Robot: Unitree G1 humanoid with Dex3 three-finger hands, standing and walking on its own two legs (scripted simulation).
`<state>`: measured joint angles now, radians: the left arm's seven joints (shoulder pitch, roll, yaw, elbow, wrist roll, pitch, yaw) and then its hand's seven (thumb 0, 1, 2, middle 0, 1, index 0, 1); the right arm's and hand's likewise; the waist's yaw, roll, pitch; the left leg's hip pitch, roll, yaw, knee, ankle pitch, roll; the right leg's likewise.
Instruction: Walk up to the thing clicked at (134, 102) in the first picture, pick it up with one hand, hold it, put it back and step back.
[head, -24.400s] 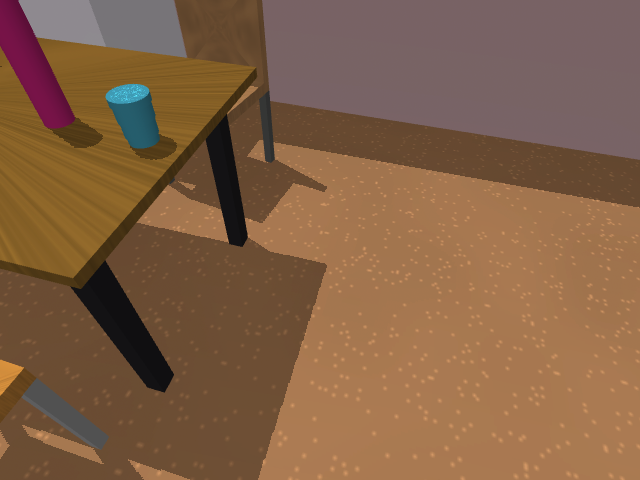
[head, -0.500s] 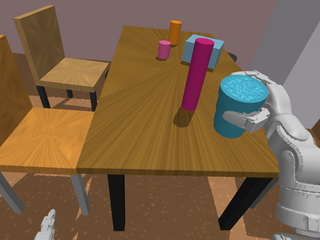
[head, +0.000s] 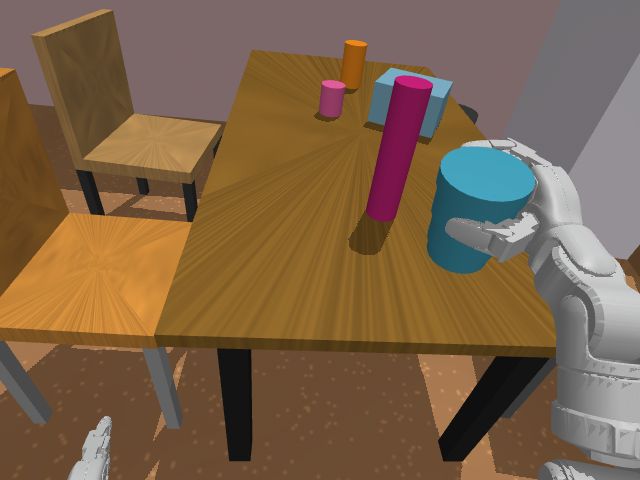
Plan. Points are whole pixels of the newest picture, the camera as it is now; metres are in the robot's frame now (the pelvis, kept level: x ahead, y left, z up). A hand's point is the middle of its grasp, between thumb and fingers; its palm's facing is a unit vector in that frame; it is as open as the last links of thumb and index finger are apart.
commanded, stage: crouch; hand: right
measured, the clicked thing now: (470, 215) +0.34 -0.16 +0.24
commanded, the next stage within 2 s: lower in 1.02 s
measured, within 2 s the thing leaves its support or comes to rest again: neither
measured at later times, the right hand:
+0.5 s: hand (451, 235) +0.39 -0.17 +0.17, palm faces +0.11 +0.99 -0.01, open 11.6 cm
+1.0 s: hand (435, 236) +0.43 -0.18 +0.13, palm faces +0.08 +1.00 +0.00, open 11.6 cm
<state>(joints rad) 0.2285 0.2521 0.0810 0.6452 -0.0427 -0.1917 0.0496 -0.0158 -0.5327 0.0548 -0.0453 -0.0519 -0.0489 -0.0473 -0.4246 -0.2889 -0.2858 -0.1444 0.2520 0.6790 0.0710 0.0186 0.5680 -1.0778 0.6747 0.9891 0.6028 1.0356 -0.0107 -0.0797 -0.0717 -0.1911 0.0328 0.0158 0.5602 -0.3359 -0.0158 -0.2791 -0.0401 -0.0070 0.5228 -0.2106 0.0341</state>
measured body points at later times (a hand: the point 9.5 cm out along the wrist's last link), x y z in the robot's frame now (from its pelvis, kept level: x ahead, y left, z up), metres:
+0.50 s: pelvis -0.01 +0.00 +0.00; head -0.01 +0.02 +0.45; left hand +0.15 +0.26 -0.09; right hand +0.38 -0.22 +0.18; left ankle -0.02 +0.13 -0.73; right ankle +0.04 -0.14 -0.73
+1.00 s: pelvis +0.00 -0.01 +0.00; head +0.02 +0.00 +0.45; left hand +0.14 +0.25 -0.08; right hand +0.42 -0.23 +0.13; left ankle -0.02 +0.13 -0.73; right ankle +0.04 -0.14 -0.73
